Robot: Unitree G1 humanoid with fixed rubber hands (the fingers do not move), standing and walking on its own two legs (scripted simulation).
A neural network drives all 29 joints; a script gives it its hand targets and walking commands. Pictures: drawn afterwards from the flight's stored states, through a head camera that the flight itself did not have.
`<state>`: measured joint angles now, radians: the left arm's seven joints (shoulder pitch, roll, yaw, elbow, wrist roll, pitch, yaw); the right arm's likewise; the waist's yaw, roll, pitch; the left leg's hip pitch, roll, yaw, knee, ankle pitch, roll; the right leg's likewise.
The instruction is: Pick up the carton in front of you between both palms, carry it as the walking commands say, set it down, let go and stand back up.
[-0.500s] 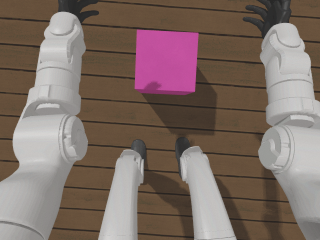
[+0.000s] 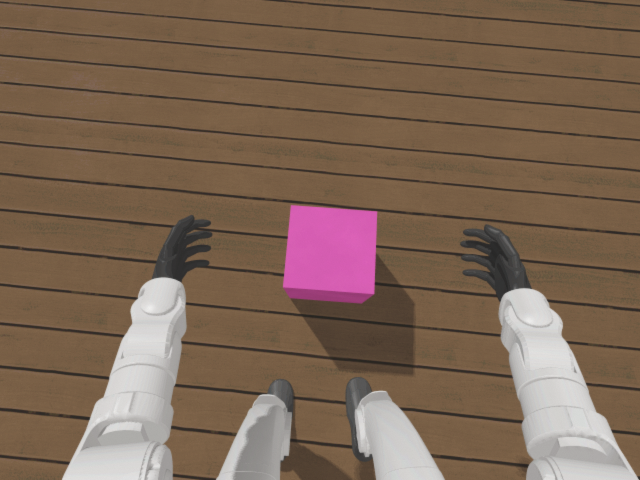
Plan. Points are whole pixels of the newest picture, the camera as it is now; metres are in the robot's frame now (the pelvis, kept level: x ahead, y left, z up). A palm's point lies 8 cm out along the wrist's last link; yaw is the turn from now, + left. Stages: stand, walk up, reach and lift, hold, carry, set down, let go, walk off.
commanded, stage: let go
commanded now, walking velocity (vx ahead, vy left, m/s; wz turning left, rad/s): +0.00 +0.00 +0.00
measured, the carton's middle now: (329, 258) +0.47 -0.03 -0.61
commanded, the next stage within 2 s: stand in 0.86 s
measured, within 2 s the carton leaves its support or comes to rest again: neither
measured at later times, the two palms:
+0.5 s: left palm (88, 410) +0.20 +0.25 -0.02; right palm (547, 412) +0.19 -0.22 -0.02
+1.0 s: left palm (69, 427) +0.18 +0.27 -0.04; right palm (583, 410) +0.19 -0.26 -0.03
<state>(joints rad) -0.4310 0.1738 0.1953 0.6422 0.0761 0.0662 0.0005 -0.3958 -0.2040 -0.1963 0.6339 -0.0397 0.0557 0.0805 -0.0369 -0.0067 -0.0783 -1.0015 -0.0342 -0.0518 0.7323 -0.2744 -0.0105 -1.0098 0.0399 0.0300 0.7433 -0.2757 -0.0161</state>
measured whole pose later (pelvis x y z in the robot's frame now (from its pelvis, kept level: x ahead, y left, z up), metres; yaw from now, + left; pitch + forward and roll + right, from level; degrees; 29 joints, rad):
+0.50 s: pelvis +0.03 +0.02 +0.05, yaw -1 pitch +0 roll +0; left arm 0.22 0.21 0.05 0.44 0.01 0.07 -0.06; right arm 0.23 -0.21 -0.05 0.44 0.00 0.07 0.08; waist 0.00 0.00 0.06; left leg -0.17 -0.04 -0.04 0.44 -0.26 0.02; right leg -0.17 0.02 0.06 0.43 -0.25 0.00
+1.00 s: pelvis +0.04 +0.01 +0.04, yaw -1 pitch -1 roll +0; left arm 0.21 0.28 0.04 0.60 0.04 0.05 0.00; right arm 0.19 -0.29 -0.05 0.57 -0.04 0.08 0.00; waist 0.00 0.01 0.03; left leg -0.18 -0.03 -0.05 0.53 -0.32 0.01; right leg -0.18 0.04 0.04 0.51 -0.31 -0.01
